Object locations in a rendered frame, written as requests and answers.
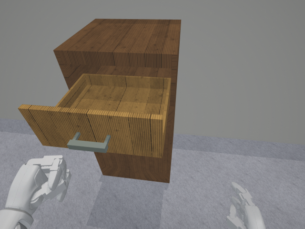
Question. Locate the drawer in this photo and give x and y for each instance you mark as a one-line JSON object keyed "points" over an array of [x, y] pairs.
{"points": [[132, 109]]}

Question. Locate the left robot forearm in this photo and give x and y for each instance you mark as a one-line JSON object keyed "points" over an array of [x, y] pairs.
{"points": [[12, 218]]}

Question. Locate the handle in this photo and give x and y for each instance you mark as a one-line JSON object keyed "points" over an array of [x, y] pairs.
{"points": [[76, 144]]}

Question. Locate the left robot hand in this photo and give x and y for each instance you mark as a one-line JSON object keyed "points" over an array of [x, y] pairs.
{"points": [[49, 173]]}

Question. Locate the right robot hand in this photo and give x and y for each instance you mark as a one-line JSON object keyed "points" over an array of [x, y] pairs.
{"points": [[250, 214]]}

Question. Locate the cabinet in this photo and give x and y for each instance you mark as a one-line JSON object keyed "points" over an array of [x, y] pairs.
{"points": [[130, 47]]}

